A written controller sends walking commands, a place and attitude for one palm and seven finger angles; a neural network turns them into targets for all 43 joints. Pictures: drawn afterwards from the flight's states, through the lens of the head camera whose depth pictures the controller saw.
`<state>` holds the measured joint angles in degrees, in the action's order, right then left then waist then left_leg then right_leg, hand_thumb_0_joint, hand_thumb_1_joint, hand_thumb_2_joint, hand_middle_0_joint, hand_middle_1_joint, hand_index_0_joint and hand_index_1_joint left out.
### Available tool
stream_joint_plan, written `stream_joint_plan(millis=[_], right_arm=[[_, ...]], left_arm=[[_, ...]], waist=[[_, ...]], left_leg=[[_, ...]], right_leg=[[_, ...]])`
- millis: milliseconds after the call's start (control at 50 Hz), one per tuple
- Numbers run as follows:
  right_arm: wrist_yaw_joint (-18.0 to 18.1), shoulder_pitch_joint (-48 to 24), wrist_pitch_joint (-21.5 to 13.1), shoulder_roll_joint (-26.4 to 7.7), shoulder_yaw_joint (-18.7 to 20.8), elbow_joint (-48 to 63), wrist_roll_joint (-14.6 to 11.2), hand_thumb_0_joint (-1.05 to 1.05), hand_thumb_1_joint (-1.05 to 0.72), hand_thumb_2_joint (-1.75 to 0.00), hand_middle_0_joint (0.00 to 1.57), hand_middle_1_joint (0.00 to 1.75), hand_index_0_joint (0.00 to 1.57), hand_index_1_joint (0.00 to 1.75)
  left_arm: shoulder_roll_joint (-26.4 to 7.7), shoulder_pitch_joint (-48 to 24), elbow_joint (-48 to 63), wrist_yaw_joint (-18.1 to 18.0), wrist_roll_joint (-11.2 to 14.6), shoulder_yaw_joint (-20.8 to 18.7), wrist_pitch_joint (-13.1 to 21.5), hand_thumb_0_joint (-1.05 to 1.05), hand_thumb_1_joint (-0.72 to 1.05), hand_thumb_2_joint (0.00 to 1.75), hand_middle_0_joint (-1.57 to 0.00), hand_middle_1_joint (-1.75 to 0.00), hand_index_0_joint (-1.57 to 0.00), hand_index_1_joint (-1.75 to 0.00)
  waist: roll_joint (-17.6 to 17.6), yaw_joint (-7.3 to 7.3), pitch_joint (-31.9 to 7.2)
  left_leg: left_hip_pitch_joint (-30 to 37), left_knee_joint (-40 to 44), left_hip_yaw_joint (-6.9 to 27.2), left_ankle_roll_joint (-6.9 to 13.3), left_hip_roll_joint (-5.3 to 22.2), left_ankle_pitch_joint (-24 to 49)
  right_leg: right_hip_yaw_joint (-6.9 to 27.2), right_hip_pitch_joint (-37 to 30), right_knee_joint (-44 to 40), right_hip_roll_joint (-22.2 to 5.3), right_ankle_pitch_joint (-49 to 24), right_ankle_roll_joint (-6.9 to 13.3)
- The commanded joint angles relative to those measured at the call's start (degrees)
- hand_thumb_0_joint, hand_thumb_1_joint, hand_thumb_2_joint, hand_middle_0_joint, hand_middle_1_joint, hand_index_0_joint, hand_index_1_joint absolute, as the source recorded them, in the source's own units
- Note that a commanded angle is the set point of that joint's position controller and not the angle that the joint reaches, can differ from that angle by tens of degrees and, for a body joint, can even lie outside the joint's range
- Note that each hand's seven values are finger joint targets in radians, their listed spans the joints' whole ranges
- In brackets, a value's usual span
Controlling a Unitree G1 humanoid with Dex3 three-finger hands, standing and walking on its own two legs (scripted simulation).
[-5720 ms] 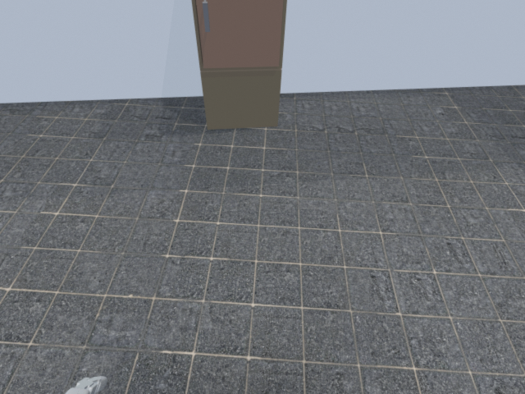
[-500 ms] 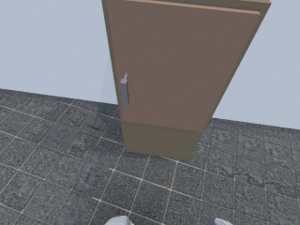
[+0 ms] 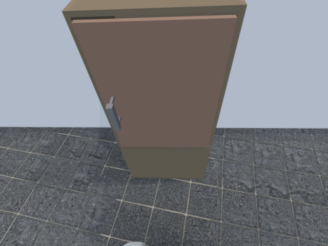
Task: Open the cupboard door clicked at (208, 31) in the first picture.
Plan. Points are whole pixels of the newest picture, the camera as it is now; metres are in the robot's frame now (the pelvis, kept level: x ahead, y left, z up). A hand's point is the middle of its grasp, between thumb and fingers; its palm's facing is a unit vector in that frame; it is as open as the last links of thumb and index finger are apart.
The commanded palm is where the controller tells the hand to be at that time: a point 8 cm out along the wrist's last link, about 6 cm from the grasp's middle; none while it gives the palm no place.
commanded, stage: come to a stop and stand still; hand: left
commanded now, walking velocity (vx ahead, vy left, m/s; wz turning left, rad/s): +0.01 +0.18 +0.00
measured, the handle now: (115, 113) +0.56 +0.22 -0.07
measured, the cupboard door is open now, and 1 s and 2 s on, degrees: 0 0 0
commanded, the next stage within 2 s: look again from close up in 0.58 s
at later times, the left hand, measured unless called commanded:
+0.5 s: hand out of the picture -0.06 +0.24 -0.17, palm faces +0.07 -0.98 -0.19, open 7.4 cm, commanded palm none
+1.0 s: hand out of the picture +0.02 +0.16 -0.18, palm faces +0.07 -0.98 -0.20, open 7.2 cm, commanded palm none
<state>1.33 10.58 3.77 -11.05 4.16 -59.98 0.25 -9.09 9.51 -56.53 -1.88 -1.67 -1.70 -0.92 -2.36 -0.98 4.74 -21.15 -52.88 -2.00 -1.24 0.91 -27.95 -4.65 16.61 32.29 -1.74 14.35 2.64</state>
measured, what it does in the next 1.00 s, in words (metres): steps on the spot: left foot, then right foot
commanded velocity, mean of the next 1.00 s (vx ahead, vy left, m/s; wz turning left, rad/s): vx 0.06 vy -0.03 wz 0.00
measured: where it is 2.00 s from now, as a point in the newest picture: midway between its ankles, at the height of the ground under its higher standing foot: outside the picture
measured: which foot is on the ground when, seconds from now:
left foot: up 0.00-0.26, down 0.28-0.72, up 0.74-0.88, down 0.90-1.00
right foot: down 0.00-0.30, up 0.32-0.70, down 0.72-1.00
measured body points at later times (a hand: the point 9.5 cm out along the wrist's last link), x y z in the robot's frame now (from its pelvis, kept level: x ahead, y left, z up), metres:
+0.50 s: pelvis -0.06 +0.04 +0.02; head -0.06 +0.07 +0.46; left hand -0.06 +0.29 -0.15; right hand -0.07 -0.17 -0.13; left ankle -0.09 +0.15 -0.73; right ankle -0.07 -0.08 -0.67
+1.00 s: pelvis -0.02 -0.01 +0.00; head -0.05 +0.00 +0.45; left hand +0.02 +0.22 -0.16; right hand +0.01 -0.24 -0.15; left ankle -0.04 +0.09 -0.73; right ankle -0.05 -0.09 -0.73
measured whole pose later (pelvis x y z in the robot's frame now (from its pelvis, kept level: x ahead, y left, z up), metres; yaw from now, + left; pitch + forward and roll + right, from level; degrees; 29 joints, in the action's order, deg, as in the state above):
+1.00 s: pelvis -0.02 -0.01 +0.00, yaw +1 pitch -2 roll -1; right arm 2.3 15.6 0.0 -8.1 1.7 -60.3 0.9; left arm -9.6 15.9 -58.6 -3.6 -1.1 -1.3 0.1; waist 1.3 -0.7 -1.5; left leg -12.3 -34.6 -3.5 0.8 1.9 -19.9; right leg -6.7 9.1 30.9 2.2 19.8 3.4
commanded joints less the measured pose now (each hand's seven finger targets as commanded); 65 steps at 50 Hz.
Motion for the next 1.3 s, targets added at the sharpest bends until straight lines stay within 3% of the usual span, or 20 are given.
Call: stream_joint_plan(millis=[0,120,220,240,280,300,360,420,520,640,660,680,700,740,760,820,880,960,1080,1280], right_arm=[[-0.36,3.13,-0.75,-3.06,0.19,2.75,0.33,0.00,-0.90,-0.90,0.20,0.30,0.20,0.30],[-0.77,2.13,-1.56,-2.92,-0.37,3.77,0.28,0.00,-0.90,-0.90,0.20,0.30,0.20,0.30],[-0.72,11.76,-2.61,-1.26,-1.11,0.32,0.41,0.00,-0.90,-0.90,0.20,0.30,0.20,0.30],[-0.51,13.65,-3.00,-2.28,-1.19,-0.51,0.57,0.00,-0.90,-0.90,0.20,0.30,0.20,0.30],[-0.05,11.38,-3.37,-7.94,-0.40,1.10,1.60,0.00,-0.90,-0.90,0.20,0.30,0.20,0.30],[0.20,7.30,-3.32,-8.87,-0.65,2.70,1.76,0.00,-0.90,-0.90,0.20,0.30,0.20,0.30],[0.81,4.58,-4.24,-6.02,-1.52,2.71,1.15,0.00,-0.90,-0.90,0.20,0.30,0.20,0.30],[1.15,8.80,-5.21,-6.06,-1.20,1.66,1.08,0.00,-0.90,-0.90,0.20,0.30,0.20,0.30],[1.86,14.57,-5.60,-5.62,-0.94,-0.97,1.41,0.00,-0.90,-0.90,0.20,0.30,0.20,0.30],[1.67,12.68,-5.02,-5.40,-0.90,-2.65,1.06,0.00,-0.90,-0.90,0.20,0.30,0.20,0.30],[1.07,6.50,-4.36,-7.88,-1.50,1.67,0.57,0.00,-0.90,-0.90,0.20,0.30,0.20,0.30],[0.84,6.42,-5.47,-4.07,-1.62,3.91,1.03,0.00,-0.90,-0.90,0.20,0.30,0.20,0.30],[0.80,8.82,-5.33,-1.09,-1.66,4.09,1.19,0.00,-0.90,-0.90,0.20,0.30,0.20,0.30],[0.61,8.91,-5.01,0.41,-1.95,3.59,0.92,0.00,-0.90,-0.90,0.20,0.30,0.20,0.30],[0.59,9.22,-4.66,0.59,-2.07,3.47,1.13,0.00,-0.90,-0.90,0.20,0.30,0.20,0.30],[0.71,8.21,-4.34,0.65,-2.07,3.79,0.65,0.00,-0.90,-0.90,0.20,0.30,0.20,0.30],[0.57,11.93,-4.55,1.01,-2.40,1.57,0.66,0.00,-0.90,-0.90,0.20,0.30,0.20,0.30],[0.83,8.44,-4.96,-1.33,-2.54,0.98,0.86,0.00,-0.90,-0.90,0.20,0.30,0.20,0.30],[1.01,6.42,-4.68,-3.08,-2.45,1.37,0.61,0.00,-0.90,-0.90,0.20,0.30,0.20,0.30],[0.47,5.08,-4.68,-3.70,-2.79,-0.20,0.40,0.00,-0.90,-0.90,0.20,0.30,0.20,0.30]], left_arm=[[-11.19,3.04,2.91,-0.84,0.28,-2.81,0.97,0.00,0.90,0.90,-0.20,-0.30,-0.20,-0.30],[-12.40,5.62,1.68,-0.60,-0.11,-3.78,0.75,0.00,0.90,0.90,-0.20,-0.30,-0.20,-0.30],[-11.53,1.77,1.07,-0.19,0.41,-3.45,-0.11,0.00,0.90,0.90,-0.20,-0.30,-0.20,-0.30],[-9.62,1.52,1.10,-0.04,0.77,-2.95,-0.36,0.00,0.90,0.90,-0.20,-0.30,-0.20,-0.30],[-4.24,1.11,2.14,0.56,1.34,-1.77,-0.74,0.00,0.90,0.90,-0.20,-0.30,-0.20,-0.30],[-4.62,0.30,2.22,0.81,0.91,-1.91,-0.74,0.00,0.90,0.90,-0.20,-0.30,-0.20,-0.30],[-5.64,4.61,-1.13,1.77,-0.17,-2.50,-0.90,0.00,0.90,0.90,-0.20,-0.30,-0.20,-0.30],[-5.01,6.03,-2.36,2.20,-0.03,-2.20,0.05,0.00,0.90,0.90,-0.20,-0.30,-0.20,-0.30],[-4.33,2.07,-0.86,2.17,0.46,-1.53,0.11,0.00,0.90,0.90,-0.20,-0.30,-0.20,-0.30],[-2.17,6.83,-3.51,1.66,1.08,-0.78,1.06,0.00,0.90,0.90,-0.20,-0.30,-0.20,-0.30],[-10.31,11.93,-2.14,1.11,0.40,0.07,1.89,0.00,0.90,0.90,-0.20,-0.30,-0.20,-0.30],[-7.47,15.23,-2.34,0.29,0.33,-0.83,1.91,0.00,0.90,0.90,-0.20,-0.30,-0.20,-0.30],[-8.04,13.04,-2.09,-0.25,-0.20,-1.18,1.88,0.00,0.90,0.90,-0.20,-0.30,-0.20,-0.30],[-7.22,11.72,-0.18,-0.56,-0.11,-0.72,2.14,0.00,0.90,0.90,-0.20,-0.30,-0.20,-0.30],[-7.37,11.95,0.03,-0.83,0.10,-1.10,2.45,0.00,0.90,0.90,-0.20,-0.30,-0.20,-0.30],[-6.58,10.03,1.11,-1.49,0.31,-0.99,2.60,0.00,0.90,0.90,-0.20,-0.30,-0.20,-0.30],[-5.42,7.53,1.28,-1.62,0.82,-0.24,2.24,0.00,0.90,0.90,-0.20,-0.30,-0.20,-0.30],[-4.58,11.08,-0.19,-1.47,0.84,0.18,2.06,0.00,0.90,0.90,-0.20,-0.30,-0.20,-0.30],[-5.61,12.27,-1.16,-1.22,0.82,0.44,2.69,0.00,0.90,0.90,-0.20,-0.30,-0.20,-0.30],[-5.38,13.38,-2.48,-0.99,0.70,0.94,2.86,0.00,0.90,0.90,-0.20,-0.30,-0.20,-0.30]], waist=[[9.18,1.88,-7.42],[11.97,4.33,-7.84],[11.71,0.04,-7.00],[7.49,-0.67,-6.76],[-12.51,-0.59,-0.01],[-11.96,0.25,4.04],[-6.40,2.35,5.78],[-2.77,0.91,3.21],[-5.20,-1.90,0.22],[-6.58,0.33,-4.28],[2.91,3.37,-1.38],[15.48,4.25,-4.63],[17.90,1.74,-7.32],[10.40,1.16,-9.67],[12.67,1.30,-11.31],[6.81,0.59,-6.76],[2.95,-1.54,-2.76],[-6.95,1.04,-0.12],[3.90,0.49,-2.71],[3.37,0.71,-0.29]], left_leg=[[-2.85,-6.40,2.71,-1.51,0.58,0.92],[-0.18,7.87,1.43,-1.38,0.47,-0.02],[16.69,28.16,-1.78,0.42,-1.05,10.07],[20.36,32.48,0.23,1.06,0.48,9.45],[7.98,47.10,19.50,6.46,15.11,-12.07],[-0.12,51.41,23.31,9.19,18.41,-16.84],[0.84,49.43,16.57,7.57,14.07,-7.87],[12.59,46.38,12.56,7.90,12.57,3.35],[20.05,41.58,12.80,10.63,16.00,24.22],[14.86,32.89,7.83,7.72,11.96,33.65],[6.23,28.15,1.92,3.98,6.35,15.26],[-0.59,19.18,0.34,2.25,2.76,6.65],[-2.35,15.28,-0.37,1.48,0.77,4.29],[-1.85,11.03,-0.68,1.16,0.56,4.64],[-2.94,8.28,-1.02,1.77,0.53,2.92],[-2.67,10.90,-0.18,1.88,2.11,3.76],[8.16,23.50,0.41,2.33,2.98,18.84],[8.32,25.15,2.81,4.03,6.33,33.62],[10.22,26.63,2.03,3.30,5.72,26.93],[9.93,31.48,2.80,3.49,5.17,18.20]], right_leg=[[13.11,-8.02,-11.70,-16.03,-31.48,8.06],[17.20,-10.88,-15.27,-16.27,-15.08,8.18],[13.73,1.77,-17.32,-10.73,9.66,2.58],[11.48,5.95,-14.95,-7.93,13.87,0.23],[1.54,9.71,1.05,0.47,11.01,-3.84],[2.22,8.31,9.28,0.84,9.47,-3.76],[5.84,11.56,23.13,0.93,5.00,-3.38],[5.03,17.24,24.62,0.08,2.36,-4.38],[4.50,15.48,15.01,-2.05,6.90,-4.95],[0.44,-2.71,-5.43,0.63,0.44,-3.96],[0.11,-9.19,-10.26,0.53,-0.85,-2.59],[10.52,-9.26,-12.19,-6.12,-1.79,-1.45],[15.01,-11.09,-13.72,-11.49,-2.94,1.67],[13.40,-13.03,-11.16,-10.82,-17.77,4.49],[13.11,-15.71,-10.08,-11.04,-24.31,4.86],[11.93,-13.01,-8.90,-11.93,-31.77,6.56],[6.78,-3.86,-7.02,-7.58,-22.62,3.01],[5.42,-4.49,-8.02,-4.13,-15.40,-0.27],[6.64,-7.98,-10.02,-5.40,-22.95,-0.69],[7.62,-6.25,-14.56,-5.27,-8.92,-0.66]])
